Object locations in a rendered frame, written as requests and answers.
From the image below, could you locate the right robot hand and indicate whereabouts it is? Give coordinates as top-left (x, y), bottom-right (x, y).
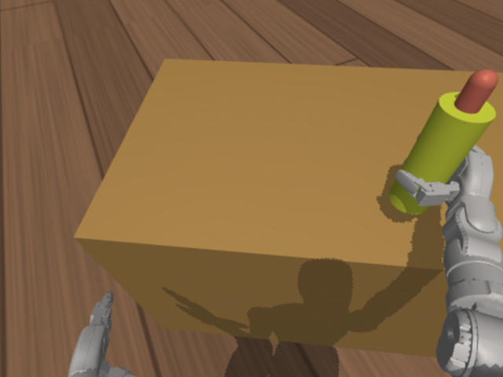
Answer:
top-left (395, 134), bottom-right (494, 208)

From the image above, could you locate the bottle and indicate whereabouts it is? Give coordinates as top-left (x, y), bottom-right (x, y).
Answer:
top-left (388, 69), bottom-right (498, 214)

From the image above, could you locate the left robot hand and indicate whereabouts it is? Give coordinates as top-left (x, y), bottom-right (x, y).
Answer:
top-left (68, 291), bottom-right (136, 377)

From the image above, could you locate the right robot arm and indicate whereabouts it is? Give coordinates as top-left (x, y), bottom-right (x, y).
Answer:
top-left (436, 196), bottom-right (503, 377)

